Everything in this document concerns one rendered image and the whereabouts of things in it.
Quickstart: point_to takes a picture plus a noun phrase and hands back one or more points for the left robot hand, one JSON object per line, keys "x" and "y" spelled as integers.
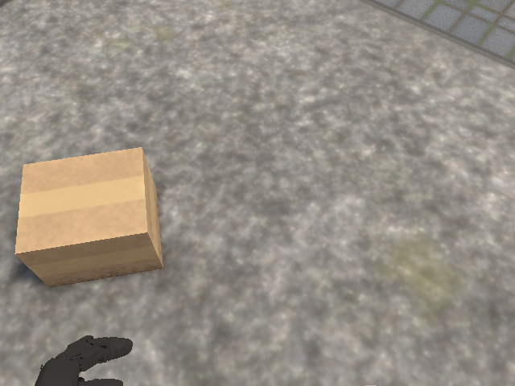
{"x": 64, "y": 369}

